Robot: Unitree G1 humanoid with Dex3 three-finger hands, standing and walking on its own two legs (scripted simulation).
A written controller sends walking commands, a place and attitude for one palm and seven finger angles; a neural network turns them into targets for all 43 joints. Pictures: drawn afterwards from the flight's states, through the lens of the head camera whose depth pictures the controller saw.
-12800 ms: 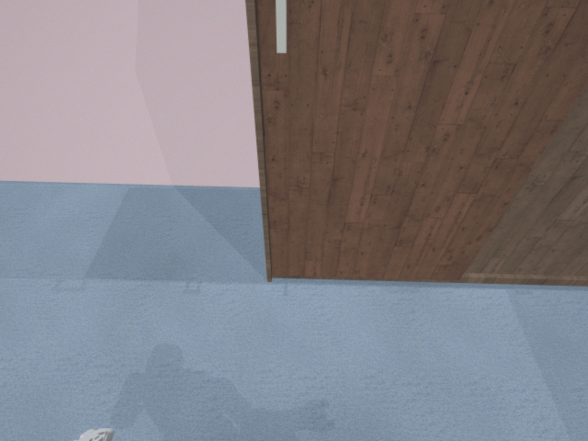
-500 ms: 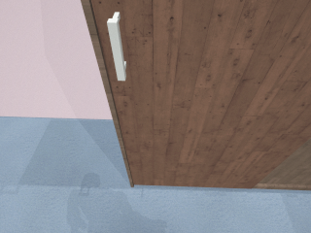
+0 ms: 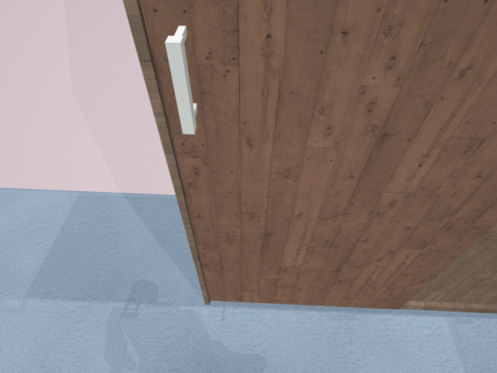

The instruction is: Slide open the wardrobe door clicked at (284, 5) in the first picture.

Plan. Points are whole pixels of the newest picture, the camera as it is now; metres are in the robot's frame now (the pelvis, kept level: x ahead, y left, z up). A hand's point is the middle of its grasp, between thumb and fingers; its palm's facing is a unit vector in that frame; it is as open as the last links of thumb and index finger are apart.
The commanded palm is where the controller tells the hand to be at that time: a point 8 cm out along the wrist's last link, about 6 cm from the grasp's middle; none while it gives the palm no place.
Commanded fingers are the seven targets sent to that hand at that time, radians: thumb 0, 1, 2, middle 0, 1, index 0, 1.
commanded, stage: look again from close up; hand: left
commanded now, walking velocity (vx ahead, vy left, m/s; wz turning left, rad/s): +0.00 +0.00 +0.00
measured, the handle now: (185, 82) +0.45 +0.13 +0.24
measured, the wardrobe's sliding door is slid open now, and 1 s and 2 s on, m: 0.00 0.00 0.00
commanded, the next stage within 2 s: raise the hand with hooked fingers in 0.76 s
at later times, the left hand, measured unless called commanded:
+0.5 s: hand out of the picture +0.00 +0.18 -0.17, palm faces +0.03 -0.97 -0.22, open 7.4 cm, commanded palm none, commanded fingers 0.00 0.90 0.90 -0.20 -0.30 -0.20 -0.30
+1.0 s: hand out of the picture +0.13 +0.19 -0.06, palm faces +0.26 -0.96 -0.14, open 7.5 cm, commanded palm +0.09 +0.24 -0.04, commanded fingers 0.00 0.71 0.82 -0.21 -0.42 -0.21 -0.42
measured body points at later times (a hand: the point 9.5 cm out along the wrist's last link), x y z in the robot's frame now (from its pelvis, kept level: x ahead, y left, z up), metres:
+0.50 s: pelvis +0.00 +0.00 +0.00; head +0.01 -0.01 +0.45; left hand +0.00 +0.23 -0.15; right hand +0.02 -0.23 -0.16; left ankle -0.02 +0.13 -0.74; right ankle -0.06 -0.08 -0.74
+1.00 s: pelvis -0.02 +0.00 -0.01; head -0.01 -0.01 +0.44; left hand +0.12 +0.24 -0.04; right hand +0.07 -0.23 -0.14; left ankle -0.02 +0.13 -0.74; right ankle -0.06 -0.08 -0.74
